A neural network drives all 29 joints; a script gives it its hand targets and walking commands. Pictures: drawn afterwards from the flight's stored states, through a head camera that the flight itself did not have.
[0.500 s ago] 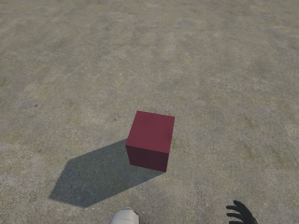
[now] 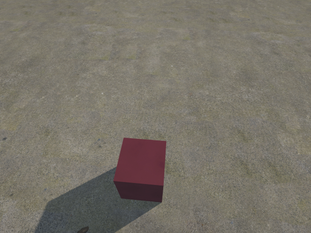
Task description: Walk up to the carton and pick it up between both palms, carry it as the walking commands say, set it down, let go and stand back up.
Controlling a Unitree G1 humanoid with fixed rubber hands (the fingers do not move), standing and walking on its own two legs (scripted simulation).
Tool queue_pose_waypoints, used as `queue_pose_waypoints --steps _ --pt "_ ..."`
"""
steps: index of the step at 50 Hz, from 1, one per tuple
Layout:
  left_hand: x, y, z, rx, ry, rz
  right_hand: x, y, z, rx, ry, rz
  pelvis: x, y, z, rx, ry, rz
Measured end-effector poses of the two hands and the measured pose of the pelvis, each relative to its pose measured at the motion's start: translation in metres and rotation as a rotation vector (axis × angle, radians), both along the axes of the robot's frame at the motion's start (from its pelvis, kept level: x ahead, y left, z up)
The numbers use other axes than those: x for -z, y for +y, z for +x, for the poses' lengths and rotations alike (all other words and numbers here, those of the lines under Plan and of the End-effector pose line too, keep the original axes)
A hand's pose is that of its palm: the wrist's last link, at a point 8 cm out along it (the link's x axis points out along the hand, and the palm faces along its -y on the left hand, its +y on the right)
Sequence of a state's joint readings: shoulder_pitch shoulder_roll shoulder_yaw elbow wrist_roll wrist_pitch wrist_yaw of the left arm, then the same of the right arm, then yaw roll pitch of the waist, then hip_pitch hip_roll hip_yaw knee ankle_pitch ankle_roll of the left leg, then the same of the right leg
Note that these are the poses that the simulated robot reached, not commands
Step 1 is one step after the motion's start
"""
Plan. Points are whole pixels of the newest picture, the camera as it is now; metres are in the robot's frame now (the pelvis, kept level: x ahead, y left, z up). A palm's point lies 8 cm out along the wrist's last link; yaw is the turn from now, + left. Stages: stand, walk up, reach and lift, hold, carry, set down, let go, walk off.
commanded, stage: walk up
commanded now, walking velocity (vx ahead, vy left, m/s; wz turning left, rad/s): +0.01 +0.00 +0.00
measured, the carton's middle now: (143, 170) +0.55 +0.08 -0.63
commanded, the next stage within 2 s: none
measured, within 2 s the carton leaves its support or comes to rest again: neither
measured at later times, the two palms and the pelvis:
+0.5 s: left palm out of the picture +0.02 +0.30 -0.15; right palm out of the picture +0.05 -0.24 -0.14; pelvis +0.01 +0.03 -0.01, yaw +1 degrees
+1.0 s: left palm out of the picture -0.02 +0.29 -0.14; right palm out of the picture +0.04 -0.17 -0.14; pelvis +0.01 +0.06 +0.00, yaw -2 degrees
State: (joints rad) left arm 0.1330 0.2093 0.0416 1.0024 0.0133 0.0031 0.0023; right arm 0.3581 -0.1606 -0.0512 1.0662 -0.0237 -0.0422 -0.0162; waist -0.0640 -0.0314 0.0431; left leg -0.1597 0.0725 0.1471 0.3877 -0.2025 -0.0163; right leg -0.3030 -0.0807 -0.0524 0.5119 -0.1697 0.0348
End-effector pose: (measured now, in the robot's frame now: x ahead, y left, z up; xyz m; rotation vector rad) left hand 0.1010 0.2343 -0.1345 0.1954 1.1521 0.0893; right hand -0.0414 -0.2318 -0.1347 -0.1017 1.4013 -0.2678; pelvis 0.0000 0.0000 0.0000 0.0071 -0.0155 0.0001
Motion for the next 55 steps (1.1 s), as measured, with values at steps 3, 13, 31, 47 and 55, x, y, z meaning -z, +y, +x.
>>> queue_pose_waypoints --steps 3,13,31,47,55 --pt "-0.001 -0.014 0.006 -0.017 -0.012 0.031 0.017 -0.007 0.01 -0.001 0.017 0.036 0.007 -0.012 0.008 -0.001 -0.007 0.01" --pt "0.002 -0.027 -0.02 -0.082 0.071 0.025 0.018 -0.018 0.052 -0.062 -0.014 0.034 0.004 -0.021 0.018 -0.003 -0.011 -0.007" --pt "0.017 0.075 -0.086 -0.13 0.222 0.031 -0.01 0.039 0.086 -0.151 -0.112 -0.061 0.001 0.052 0.006 -0.013 0.001 -0.026" --pt "0.011 0.041 -0.092 -0.121 0.201 -0.011 0.011 0.069 0.073 -0.105 -0.085 0.042 0.001 0.058 0.006 0.003 0.0 -0.007" --pt "-0.016 0.093 -0.15 -0.176 0.376 0.083 -0.006 0.06 0.114 -0.136 -0.156 0.009 -0.009 0.083 0.022 0.05 0.036 0.027"
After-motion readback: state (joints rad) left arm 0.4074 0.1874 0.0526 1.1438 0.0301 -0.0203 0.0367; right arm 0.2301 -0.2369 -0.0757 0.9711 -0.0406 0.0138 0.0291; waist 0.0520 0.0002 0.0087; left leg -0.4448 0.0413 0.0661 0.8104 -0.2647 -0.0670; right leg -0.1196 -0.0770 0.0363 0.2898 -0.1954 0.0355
